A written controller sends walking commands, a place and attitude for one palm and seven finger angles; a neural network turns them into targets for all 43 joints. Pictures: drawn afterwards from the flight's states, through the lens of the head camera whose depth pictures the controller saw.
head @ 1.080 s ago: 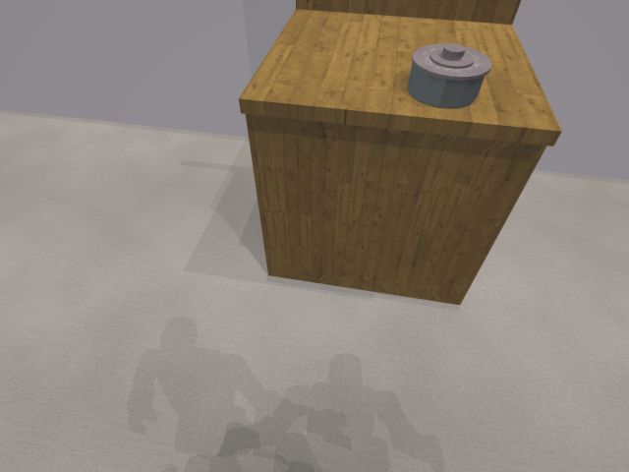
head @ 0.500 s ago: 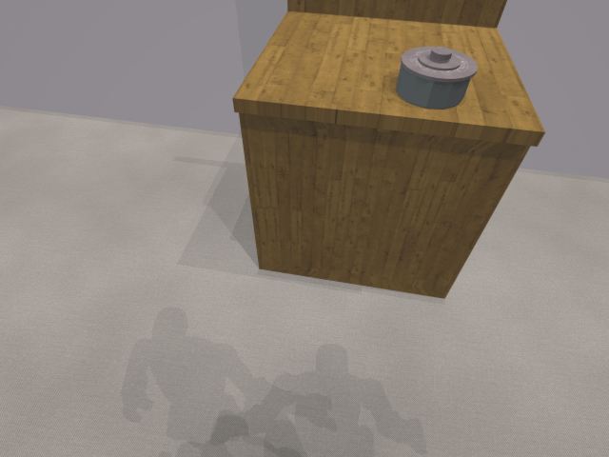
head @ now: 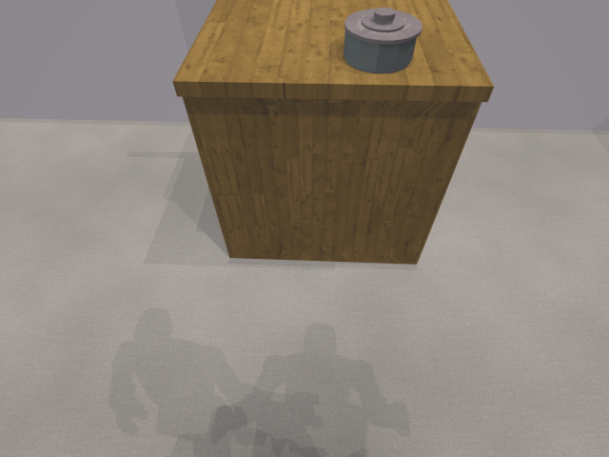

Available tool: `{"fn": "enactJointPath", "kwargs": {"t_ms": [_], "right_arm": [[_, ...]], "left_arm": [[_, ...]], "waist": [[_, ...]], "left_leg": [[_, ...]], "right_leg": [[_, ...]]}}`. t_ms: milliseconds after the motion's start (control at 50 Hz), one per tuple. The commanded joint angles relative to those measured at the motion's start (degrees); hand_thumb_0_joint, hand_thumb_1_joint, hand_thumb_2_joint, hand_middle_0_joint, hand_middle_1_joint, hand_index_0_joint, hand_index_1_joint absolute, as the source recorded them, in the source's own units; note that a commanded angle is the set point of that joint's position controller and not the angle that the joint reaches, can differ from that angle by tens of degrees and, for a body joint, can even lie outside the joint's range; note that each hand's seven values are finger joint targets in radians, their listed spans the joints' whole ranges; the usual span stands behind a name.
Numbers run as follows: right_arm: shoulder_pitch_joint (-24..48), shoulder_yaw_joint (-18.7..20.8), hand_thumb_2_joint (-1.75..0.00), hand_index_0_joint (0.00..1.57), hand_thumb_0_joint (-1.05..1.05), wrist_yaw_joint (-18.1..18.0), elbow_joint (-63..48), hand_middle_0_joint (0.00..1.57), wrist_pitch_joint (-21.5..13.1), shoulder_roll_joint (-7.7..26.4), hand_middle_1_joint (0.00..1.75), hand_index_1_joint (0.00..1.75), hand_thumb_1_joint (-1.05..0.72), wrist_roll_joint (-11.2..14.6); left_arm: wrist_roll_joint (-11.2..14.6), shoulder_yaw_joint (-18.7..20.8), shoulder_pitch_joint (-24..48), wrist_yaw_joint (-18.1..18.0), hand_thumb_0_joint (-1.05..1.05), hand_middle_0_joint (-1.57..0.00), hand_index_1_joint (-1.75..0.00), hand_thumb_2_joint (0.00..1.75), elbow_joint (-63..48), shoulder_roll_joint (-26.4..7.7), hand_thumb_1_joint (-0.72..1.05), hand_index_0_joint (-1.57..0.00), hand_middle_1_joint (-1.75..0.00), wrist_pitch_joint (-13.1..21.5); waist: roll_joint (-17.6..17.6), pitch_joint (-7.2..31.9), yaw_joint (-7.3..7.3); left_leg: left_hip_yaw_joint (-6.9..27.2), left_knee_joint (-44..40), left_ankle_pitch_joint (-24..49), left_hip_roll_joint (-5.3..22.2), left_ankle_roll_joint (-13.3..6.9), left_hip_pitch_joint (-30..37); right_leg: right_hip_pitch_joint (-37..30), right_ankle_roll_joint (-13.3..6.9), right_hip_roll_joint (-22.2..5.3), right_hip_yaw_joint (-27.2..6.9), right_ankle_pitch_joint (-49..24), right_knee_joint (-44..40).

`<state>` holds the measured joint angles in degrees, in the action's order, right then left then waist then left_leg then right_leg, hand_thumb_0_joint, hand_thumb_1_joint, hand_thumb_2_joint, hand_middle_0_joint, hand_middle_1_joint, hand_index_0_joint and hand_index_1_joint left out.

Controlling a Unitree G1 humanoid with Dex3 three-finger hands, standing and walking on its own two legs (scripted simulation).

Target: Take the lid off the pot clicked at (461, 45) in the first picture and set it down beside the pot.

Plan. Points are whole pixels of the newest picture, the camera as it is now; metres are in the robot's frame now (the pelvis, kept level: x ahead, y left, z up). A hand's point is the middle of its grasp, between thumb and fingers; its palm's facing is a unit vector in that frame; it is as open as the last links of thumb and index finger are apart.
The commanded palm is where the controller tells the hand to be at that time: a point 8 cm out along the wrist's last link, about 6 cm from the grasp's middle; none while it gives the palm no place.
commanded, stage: walk to a spot facing it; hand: left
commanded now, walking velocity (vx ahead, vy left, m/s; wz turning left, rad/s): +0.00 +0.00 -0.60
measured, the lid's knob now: (384, 14) +1.03 -0.10 +0.12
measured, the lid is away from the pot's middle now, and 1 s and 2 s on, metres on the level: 0.00 0.00 0.00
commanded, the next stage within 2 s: turn to face it in 1.68 s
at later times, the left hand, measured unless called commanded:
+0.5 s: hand out of the picture +0.08 +0.23 -0.16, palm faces -0.16 -0.95 -0.26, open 7.4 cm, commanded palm none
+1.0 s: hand (253, 405) +0.21 +0.10 -0.14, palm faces -0.54 -0.81 -0.23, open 7.4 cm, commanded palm none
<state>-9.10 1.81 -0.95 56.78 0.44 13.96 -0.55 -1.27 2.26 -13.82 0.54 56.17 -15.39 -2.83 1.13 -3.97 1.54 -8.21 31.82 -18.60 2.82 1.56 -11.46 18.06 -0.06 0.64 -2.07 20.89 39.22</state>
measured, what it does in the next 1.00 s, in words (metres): steps on the spot, turning right: left foot, then right foot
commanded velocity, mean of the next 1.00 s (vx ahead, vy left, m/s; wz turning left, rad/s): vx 0.12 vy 0.00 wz -0.58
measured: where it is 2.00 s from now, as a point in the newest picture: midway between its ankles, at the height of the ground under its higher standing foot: (391, 421)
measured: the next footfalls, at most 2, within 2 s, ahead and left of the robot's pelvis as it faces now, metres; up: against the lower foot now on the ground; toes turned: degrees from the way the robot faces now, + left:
left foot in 0.50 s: +0.03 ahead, +0.16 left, +0.00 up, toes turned -17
right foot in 0.84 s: +0.01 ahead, -0.13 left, +0.00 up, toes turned -35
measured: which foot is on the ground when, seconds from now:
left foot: down 0.00-0.02, up 0.04-0.48, down 0.50-0.84, up 0.86-1.00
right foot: down 0.00-0.50, up 0.52-0.82, down 0.84-1.00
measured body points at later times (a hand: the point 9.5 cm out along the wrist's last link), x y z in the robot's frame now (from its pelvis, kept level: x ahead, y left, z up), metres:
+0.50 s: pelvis -0.01 +0.03 +0.01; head +0.03 +0.03 +0.45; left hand +0.09 +0.28 -0.14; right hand +0.05 -0.25 -0.12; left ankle -0.01 +0.17 -0.73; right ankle +0.01 -0.09 -0.73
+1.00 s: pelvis +0.03 -0.01 +0.00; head +0.04 -0.03 +0.45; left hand +0.24 +0.15 -0.13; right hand -0.11 -0.25 -0.14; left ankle +0.08 +0.11 -0.65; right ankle -0.02 -0.11 -0.73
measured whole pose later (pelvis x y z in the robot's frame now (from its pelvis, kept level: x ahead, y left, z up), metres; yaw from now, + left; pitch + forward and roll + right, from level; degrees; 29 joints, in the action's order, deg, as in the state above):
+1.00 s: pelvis +0.03 -0.01 +0.00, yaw -34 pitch +0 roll -1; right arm -17.6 3.4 0.8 55.3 1.4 16.0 -1.4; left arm -1.4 2.8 -13.9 1.3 49.8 -12.2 1.0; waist -1.7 -1.9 -1.2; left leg -3.6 64.3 -22.3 6.8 2.7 -27.2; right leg 15.5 -2.2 1.3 1.9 16.6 31.8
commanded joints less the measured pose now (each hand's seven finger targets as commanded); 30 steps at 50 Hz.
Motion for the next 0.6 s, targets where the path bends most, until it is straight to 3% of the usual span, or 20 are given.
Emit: {"fn": "enactJointPath", "kwargs": {"t_ms": [0, 20, 40, 60, 80, 100, 160, 320, 380, 420, 440, 460, 480, 500, 520, 540, 580], "right_arm": [[1.29, 2.92, -0.9, 0.2, 0.0, -0.53, -6.83, 0.2, 0.01, 7.5, 0.3, 0.3, -0.9, 0.14], [4.26, 2.54, -0.9, 0.2, 0.0, -0.67, -8.66, 0.2, 0.5, 6.09, 0.3, 0.3, -0.9, -0.02], [4.33, 2.76, -0.9, 0.2, 0.0, -0.85, -8.19, 0.2, 0.95, 6.8, 0.3, 0.3, -0.9, 0.04], [3.02, 3.04, -0.9, 0.2, 0.0, -0.67, -7.45, 0.2, 0.73, 6.59, 0.3, 0.3, -0.9, 0.08], [1.65, 3.04, -0.9, 0.2, 0.0, -0.38, -6.74, 0.2, 0.47, 6.36, 0.3, 0.3, -0.9, -0.16], [1.04, 2.95, -0.9, 0.2, 0.0, -0.24, -6.33, 0.2, 0.31, 5.75, 0.3, 0.3, -0.9, -0.27], [0.96, 2.97, -0.9, 0.2, 0.0, -0.35, -6.45, 0.2, 0.54, 4.36, 0.3, 0.3, -0.9, -0.32], [2.96, 2.64, -0.9, 0.2, 0.0, -0.99, -9.32, 0.2, -0.35, 3.21, 0.3, 0.3, -0.9, 0.36], [0.6, 2.61, -0.9, 0.2, 0.0, -1.29, -9.58, 0.2, -0.84, 3.3, 0.3, 0.3, -0.9, 0.81], [-4.92, 2.65, -0.9, 0.2, 0.0, -1.66, -8.73, 0.2, -1.48, 3.73, 0.3, 0.3, -0.9, 0.94], [-8.03, 2.92, -0.9, 0.2, 0.0, -1.98, -8.29, 0.2, -2.07, 5.99, 0.3, 0.3, -0.9, 0.81], [-7.12, 3.89, -0.9, 0.2, 0.0, -1.95, -9.27, 0.2, -2.16, 11.35, 0.3, 0.3, -0.9, 0.05], [-6.03, 4.03, -0.9, 0.2, 0.0, -1.85, -10.58, 0.2, -1.69, 13.1, 0.3, 0.3, -0.9, -0.18], [-4.48, 3.55, -0.9, 0.2, 0.0, -1.74, -11.11, 0.2, -1.84, 11.65, 0.3, 0.3, -0.9, -0.55], [-2.3, 2.92, -0.9, 0.2, 0.0, -1.79, -10.86, 0.2, -1.93, 8.85, 0.3, 0.3, -0.9, -0.91], [-0.64, 2.53, -0.9, 0.2, 0.0, -1.86, -11.28, 0.2, -2.03, 8.03, 0.3, 0.3, -0.9, -0.91], [-1.27, 2.42, -0.9, 0.2, 0.0, -1.77, -10.86, 0.2, -2.12, 7.55, 0.3, 0.3, -0.9, -0.83]], "left_arm": [[-0.71, 3.43, -9.53, -0.7, 0.0, -0.2, -0.3, 0.9, -3.89, -11.48, 0.9, -0.2, -0.3, 2.05], [-0.06, 3.9, -10.96, -1.4, 0.0, -0.2, -0.3, 0.9, -4.12, -13.55, 0.9, -0.2, -0.3, 2.35], [0.2, 3.78, -9.35, -1.95, 0.0, -0.2, -0.3, 0.9, -4.77, -12.25, 0.9, -0.2, -0.3, 2.12], [0.17, 3.64, -5.04, -1.89, 0.0, -0.2, -0.3, 0.9, -5.9, -10.87, 0.9, -0.2, -0.3, 1.93], [0.31, 3.45, -2.58, -1.74, 0.0, -0.2, -0.3, 0.9, -7.02, -9.35, 0.9, -0.2, -0.3, 2.15], [0.3, 3.41, -2.25, -1.81, 0.0, -0.2, -0.3, 0.9, -7.57, -8.69, 0.9, -0.2, -0.3, 2.33], [0.31, 3.69, -4.39, -1.57, 0.0, -0.2, -0.3, 0.9, -7.19, -8.07, 0.9, -0.2, -0.3, 2.51], [-0.07, 4.7, -6.15, -1.48, 0.0, -0.2, -0.3, 0.9, -7.15, -8.48, 0.9, -0.2, -0.3, 1.9], [-0.08, 4.88, -3.82, -1.43, 0.0, -0.2, -0.3, 0.9, -7.99, -9.18, 0.9, -0.2, -0.3, 1.54], [0.2, 4.84, -1.13, -1.56, 0.0, -0.2, -0.3, 0.9, -8.87, -8.86, 0.9, -0.2, -0.3, 1.34], [0.51, 4.49, 0.09, -1.4, 0.0, -0.2, -0.3, 0.9, -9.86, -7.07, 0.9, -0.2, -0.3, 1.33], [0.78, 3.85, -0.37, -0.6, 0.0, -0.2, -0.3, 0.9, -11.07, -3.79, 0.9, -0.2, -0.3, 1.22], [-0.2, 4.11, 0.63, -0.23, 0.0, -0.2, -0.3, 0.9, -12.03, -4.31, 0.9, -0.2, -0.3, 1.64], [-0.51, 4.43, 1.84, 0.04, 0.0, -0.2, -0.3, 0.9, -12.15, -5.42, 0.9, -0.2, -0.3, 1.6], [-0.66, 4.87, 1.08, 0.4, 0.0, -0.2, -0.3, 0.9, -10.51, -5.89, 0.9, -0.2, -0.3, 1.46], [-0.31, 4.5, 0.22, 0.88, 0.0, -0.2, -0.3, 0.9, -9.99, -5.02, 0.9, -0.2, -0.3, 1.24], [0.11, 3.56, 1.08, 1.46, 0.0, -0.2, -0.3, 0.9, -10.23, -3.73, 0.9, -0.2, -0.3, 0.59]], "waist": [[11.85, 4.31, 3.03], [18.99, 2.13, 3.94], [13.73, 1.15, 3.07], [7.62, 0.57, 0.47], [5.2, 1.86, -0.66], [2.99, 3.82, -0.74], [4.87, 5.84, -0.15], [7.38, 7.87, 1.48], [8.04, 8.8, 0.43], [7.6, 11.18, -2.33], [3.16, 12.33, -4.01], [-12.87, 10.43, -3.5], [-13.92, 6.17, -2.93], [-10.47, 4.72, -2.76], [-8.69, 3.66, -1.09], [-9.74, 3.03, -0.23], [-12.09, 2.4, -0.54]], "left_leg": [[-0.27, 17.16, -0.15, 4.46, -0.15, -14.62], [4.56, 27.39, -15.43, -1.62, 1.3, -20.46], [10.98, 32.02, -13.22, -0.02, 0.59, -20.61], [11.97, 34.3, -8.44, 0.96, 0.61, -21.58], [11.35, 33.87, -4.71, 1.58, 1.1, -20.77], [10.38, 32.2, -3.56, 1.63, 1.53, -18.8], [9.64, 28.9, -2.2, 0.37, 2.06, -18.04], [9.48, 14.35, -5.38, -1.92, 1.56, -13.74], [9.61, 5.52, -4.59, -3.35, 0.67, -8.36], [9.85, -6.11, 2.03, -3.04, 0.03, 2.14], [14.22, -11.72, 3.76, 2.32, -1.7, 11.37], [28.83, -16.96, 6.5, 16.0, -6.35, 16.59], [33.06, -17.7, 11.98, 24.68, -11.14, 9.87], [33.1, -17.01, 15.75, 24.73, -13.68, 4.58], [24.83, -14.88, 20.92, 19.32, -12.0, 3.36], [18.31, -13.44, 25.78, 15.65, -10.62, 3.45], [10.81, -11.23, 32.56, 12.55, -9.29, 5.06]], "right_leg": [[-10.6, -3.25, -12.32, -16.62, -17.0, -17.91], [-6.67, -6.95, -19.4, -31.78, -26.76, -23.91], [-3.97, -8.78, -19.29, -31.66, -19.96, -25.56], [-3.89, -10.82, -17.04, -28.79, -14.36, -24.03], [-4.29, -11.03, -14.56, -24.46, -14.05, -22.87], [-4.45, -10.88, -13.42, -22.62, -15.79, -21.88], [-6.39, -9.99, -11.09, -21.22, -16.49, -21.41], [-8.49, -10.79, -10.07, -26.07, -22.32, -19.68], [-6.61, -9.57, -8.55, -27.71, -26.2, -18.34], [-1.89, -6.53, -6.41, -26.22, -25.3, -14.76], [6.17, -3.76, -2.19, -22.0, -18.53, -9.75], [18.27, 0.03, 6.39, -11.35, 0.05, 1.01], [21.13, 2.54, 4.58, -3.43, 11.05, 14.73], [20.73, 3.28, 1.84, -4.25, 9.92, 23.06], [20.11, 3.69, 1.02, -3.88, 6.28, 27.53], [20.16, 3.97, 0.37, -2.31, 4.4, 29.31], [18.94, 4.22, -0.84, 0.28, 2.71, 25.78]]}}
